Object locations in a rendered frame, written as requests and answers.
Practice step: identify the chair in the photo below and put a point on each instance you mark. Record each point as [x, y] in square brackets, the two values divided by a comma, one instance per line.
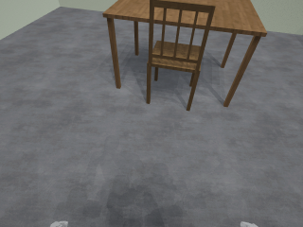
[175, 56]

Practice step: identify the table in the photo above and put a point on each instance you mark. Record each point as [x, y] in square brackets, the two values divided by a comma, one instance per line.
[231, 16]

